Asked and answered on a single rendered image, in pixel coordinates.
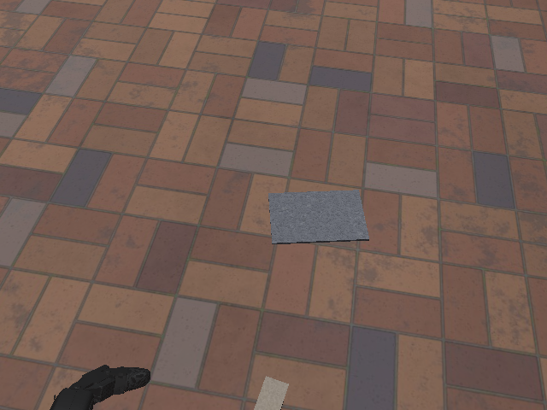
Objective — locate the robot left hand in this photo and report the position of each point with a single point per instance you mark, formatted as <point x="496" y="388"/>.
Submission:
<point x="98" y="385"/>

